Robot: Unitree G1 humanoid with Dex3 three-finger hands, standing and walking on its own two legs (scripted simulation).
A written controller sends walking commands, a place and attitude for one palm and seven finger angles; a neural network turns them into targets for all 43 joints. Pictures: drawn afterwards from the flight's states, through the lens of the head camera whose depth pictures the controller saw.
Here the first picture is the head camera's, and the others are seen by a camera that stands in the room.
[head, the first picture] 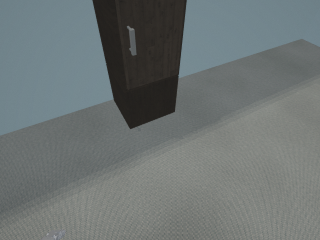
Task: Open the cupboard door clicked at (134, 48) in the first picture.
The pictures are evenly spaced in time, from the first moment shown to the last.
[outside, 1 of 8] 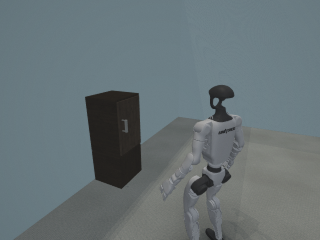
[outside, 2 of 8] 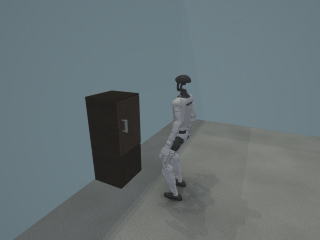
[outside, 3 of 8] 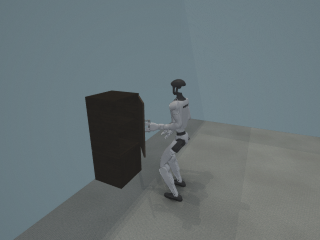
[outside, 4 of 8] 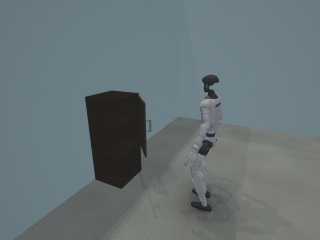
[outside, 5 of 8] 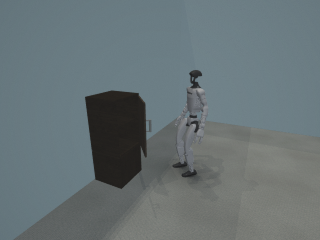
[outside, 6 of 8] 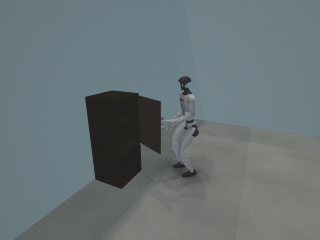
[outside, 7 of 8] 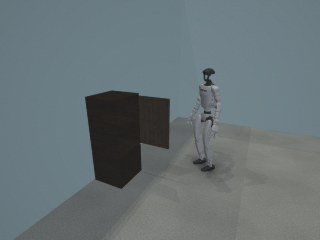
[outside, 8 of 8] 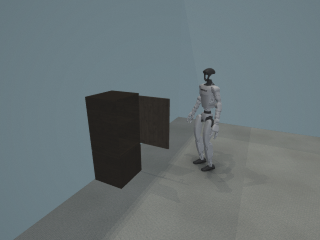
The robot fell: no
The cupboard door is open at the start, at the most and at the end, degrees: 0 91 89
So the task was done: yes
